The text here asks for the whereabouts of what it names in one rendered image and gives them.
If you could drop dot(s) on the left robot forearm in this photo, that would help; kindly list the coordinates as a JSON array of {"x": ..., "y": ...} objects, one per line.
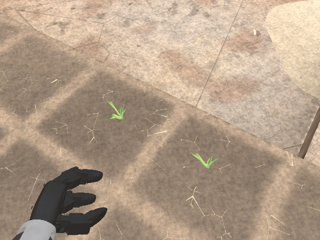
[{"x": 36, "y": 229}]

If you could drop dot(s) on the robot left hand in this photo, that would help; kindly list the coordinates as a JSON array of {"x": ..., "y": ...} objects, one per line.
[{"x": 54, "y": 200}]

